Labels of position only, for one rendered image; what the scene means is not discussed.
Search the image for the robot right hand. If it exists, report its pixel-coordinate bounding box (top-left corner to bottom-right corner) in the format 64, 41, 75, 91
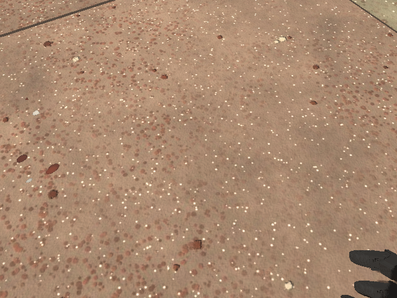
341, 249, 397, 298

